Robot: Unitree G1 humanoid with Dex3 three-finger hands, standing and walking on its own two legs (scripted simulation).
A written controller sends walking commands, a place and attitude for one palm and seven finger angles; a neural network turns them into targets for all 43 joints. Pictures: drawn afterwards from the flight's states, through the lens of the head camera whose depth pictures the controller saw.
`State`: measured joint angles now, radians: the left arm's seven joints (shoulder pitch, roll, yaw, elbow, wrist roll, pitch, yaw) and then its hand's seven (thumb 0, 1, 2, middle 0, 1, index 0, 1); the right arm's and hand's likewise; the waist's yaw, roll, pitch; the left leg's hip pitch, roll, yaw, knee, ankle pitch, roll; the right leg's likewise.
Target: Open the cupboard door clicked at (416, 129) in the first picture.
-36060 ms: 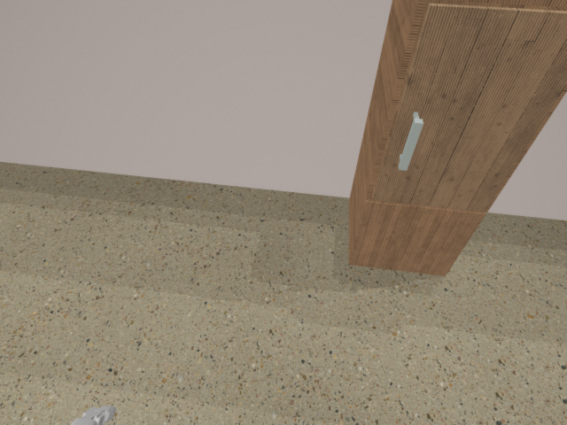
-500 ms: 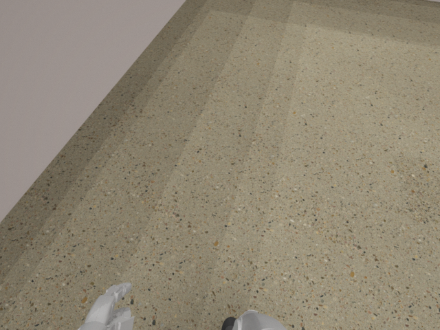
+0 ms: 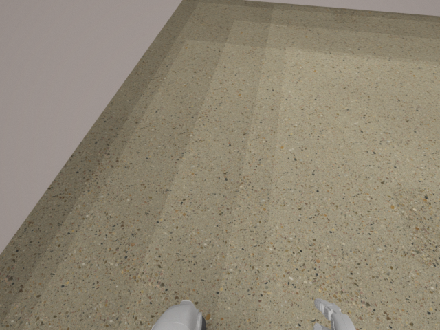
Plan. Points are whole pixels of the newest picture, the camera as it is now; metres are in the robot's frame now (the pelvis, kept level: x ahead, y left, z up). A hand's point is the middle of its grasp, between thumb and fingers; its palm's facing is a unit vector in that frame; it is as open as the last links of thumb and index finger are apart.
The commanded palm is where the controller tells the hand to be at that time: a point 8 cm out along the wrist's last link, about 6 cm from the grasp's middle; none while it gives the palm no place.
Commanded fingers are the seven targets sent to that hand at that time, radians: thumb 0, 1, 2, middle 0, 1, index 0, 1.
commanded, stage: walk to a spot facing it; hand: left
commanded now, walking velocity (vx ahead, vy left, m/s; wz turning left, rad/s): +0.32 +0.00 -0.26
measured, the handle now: out of the picture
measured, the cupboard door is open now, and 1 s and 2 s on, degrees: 49 49 49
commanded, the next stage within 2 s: turn to face it in 0.12 s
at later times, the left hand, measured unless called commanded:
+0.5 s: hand (177, 222) +0.37 +0.16 -0.16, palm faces -0.08 -0.97 -0.21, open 7.4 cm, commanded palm none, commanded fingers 0.00 0.90 0.90 -0.20 -0.30 -0.20 -0.30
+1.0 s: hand (145, 254) +0.29 +0.23 -0.19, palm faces +0.32 -0.92 -0.22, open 7.3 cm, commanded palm none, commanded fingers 0.00 0.90 0.90 -0.20 -0.30 -0.20 -0.30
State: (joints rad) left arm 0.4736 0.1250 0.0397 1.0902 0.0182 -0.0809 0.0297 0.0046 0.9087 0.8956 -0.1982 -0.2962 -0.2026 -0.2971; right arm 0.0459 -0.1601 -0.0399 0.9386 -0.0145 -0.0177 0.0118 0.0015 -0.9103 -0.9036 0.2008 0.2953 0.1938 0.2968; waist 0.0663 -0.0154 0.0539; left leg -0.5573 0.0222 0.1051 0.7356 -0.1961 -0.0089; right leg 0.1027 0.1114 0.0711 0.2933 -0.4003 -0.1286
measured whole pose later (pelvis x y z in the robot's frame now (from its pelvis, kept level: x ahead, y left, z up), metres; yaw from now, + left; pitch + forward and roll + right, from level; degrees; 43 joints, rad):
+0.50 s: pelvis +0.22 -0.02 +0.00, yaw -1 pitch +1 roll +0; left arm 0.08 0.20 0.05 0.97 0.02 -0.03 0.01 0.01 0.91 0.90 -0.19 -0.30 -0.20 -0.30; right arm 0.50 -0.12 -0.01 1.13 -0.02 -0.03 -0.03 0.00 -0.92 -0.90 0.20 0.30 0.19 0.30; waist -0.08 -0.02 0.06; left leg -0.08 0.00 0.10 0.48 -0.42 0.02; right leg -0.42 -0.04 -0.10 0.61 -0.14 0.02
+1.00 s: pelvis +0.28 +0.01 -0.01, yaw +17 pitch +2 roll -1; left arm 0.18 0.26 0.09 0.94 0.03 0.05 0.02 0.00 0.91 0.90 -0.20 -0.30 -0.20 -0.30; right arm 0.15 -0.23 -0.07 0.89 -0.03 0.01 0.01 0.00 -0.91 -0.90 0.20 0.29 0.19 0.30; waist -0.02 -0.07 0.06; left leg -0.40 0.04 0.09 0.72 -0.35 0.04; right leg -0.45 -0.13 -0.14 1.05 -0.55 0.08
